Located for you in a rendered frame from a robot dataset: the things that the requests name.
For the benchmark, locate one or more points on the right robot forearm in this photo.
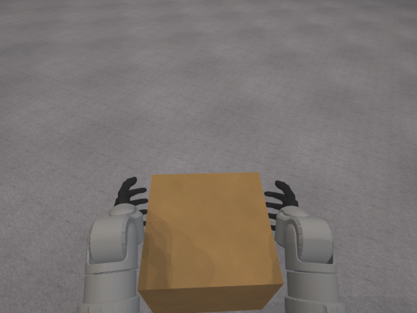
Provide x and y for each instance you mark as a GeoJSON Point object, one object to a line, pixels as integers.
{"type": "Point", "coordinates": [310, 254]}

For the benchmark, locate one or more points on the left robot hand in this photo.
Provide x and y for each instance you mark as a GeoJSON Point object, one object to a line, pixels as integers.
{"type": "Point", "coordinates": [125, 194]}

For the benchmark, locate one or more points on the right robot hand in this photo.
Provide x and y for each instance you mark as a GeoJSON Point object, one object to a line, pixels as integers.
{"type": "Point", "coordinates": [288, 199]}

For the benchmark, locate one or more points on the left robot forearm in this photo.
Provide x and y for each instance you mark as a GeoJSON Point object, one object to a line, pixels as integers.
{"type": "Point", "coordinates": [111, 252]}

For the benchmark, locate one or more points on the carton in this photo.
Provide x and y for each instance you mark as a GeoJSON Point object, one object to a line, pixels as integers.
{"type": "Point", "coordinates": [208, 244]}

